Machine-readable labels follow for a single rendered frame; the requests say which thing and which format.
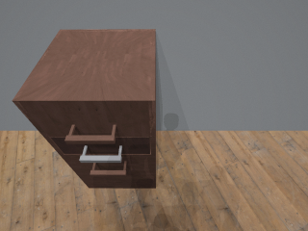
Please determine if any handle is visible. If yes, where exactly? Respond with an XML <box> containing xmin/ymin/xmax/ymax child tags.
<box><xmin>90</xmin><ymin>170</ymin><xmax>127</xmax><ymax>177</ymax></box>
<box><xmin>79</xmin><ymin>145</ymin><xmax>122</xmax><ymax>163</ymax></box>
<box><xmin>64</xmin><ymin>135</ymin><xmax>116</xmax><ymax>144</ymax></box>

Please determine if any cabinet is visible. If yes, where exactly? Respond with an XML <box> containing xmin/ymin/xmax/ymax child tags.
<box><xmin>13</xmin><ymin>29</ymin><xmax>156</xmax><ymax>189</ymax></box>

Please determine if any drawer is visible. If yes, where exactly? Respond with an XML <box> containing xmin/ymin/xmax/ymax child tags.
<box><xmin>50</xmin><ymin>137</ymin><xmax>151</xmax><ymax>154</ymax></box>

